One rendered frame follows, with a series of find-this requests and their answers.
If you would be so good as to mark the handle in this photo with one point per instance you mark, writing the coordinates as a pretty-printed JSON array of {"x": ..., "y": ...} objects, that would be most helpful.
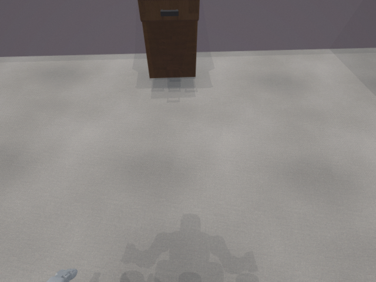
[{"x": 169, "y": 12}]

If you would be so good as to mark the cabinet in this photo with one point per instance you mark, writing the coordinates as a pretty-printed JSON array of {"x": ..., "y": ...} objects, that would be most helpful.
[{"x": 171, "y": 48}]

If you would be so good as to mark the left robot hand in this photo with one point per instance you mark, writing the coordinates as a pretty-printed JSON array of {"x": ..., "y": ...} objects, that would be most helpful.
[{"x": 64, "y": 275}]

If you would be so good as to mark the drawer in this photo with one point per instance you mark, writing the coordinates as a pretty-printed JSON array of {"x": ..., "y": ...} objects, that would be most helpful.
[{"x": 150, "y": 10}]

